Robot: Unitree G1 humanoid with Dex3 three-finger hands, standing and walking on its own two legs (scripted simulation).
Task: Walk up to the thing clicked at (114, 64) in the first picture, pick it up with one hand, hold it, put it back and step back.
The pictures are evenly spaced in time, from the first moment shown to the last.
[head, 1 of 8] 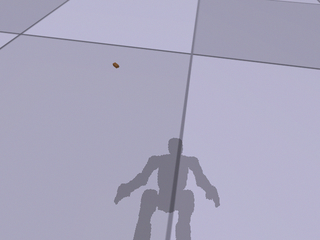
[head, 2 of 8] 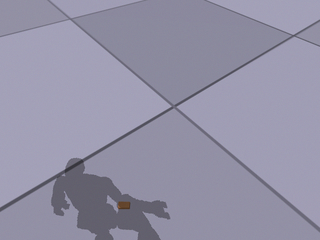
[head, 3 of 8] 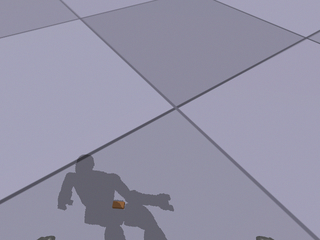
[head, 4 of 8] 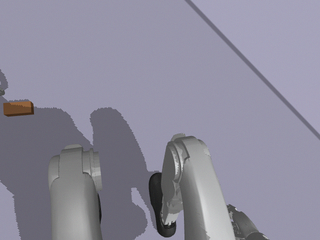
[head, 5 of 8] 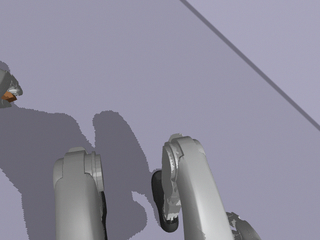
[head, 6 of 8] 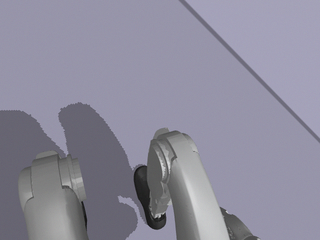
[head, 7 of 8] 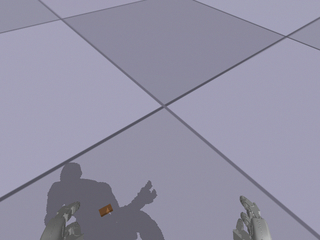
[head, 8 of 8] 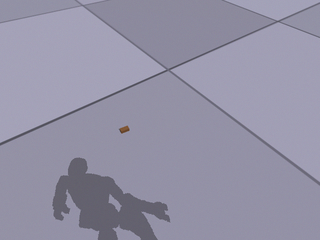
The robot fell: no
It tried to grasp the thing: yes
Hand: left
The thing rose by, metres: 0.69
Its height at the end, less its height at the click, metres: +0.00
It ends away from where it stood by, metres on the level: 0.01
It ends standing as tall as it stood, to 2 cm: yes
